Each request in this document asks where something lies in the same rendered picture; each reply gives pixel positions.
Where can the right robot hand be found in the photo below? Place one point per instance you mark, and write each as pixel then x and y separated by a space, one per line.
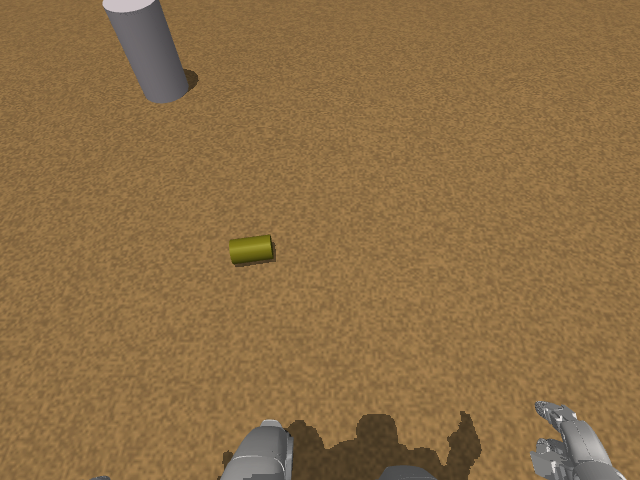
pixel 555 460

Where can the right robot arm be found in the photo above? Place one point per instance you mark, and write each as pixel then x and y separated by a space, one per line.
pixel 595 470

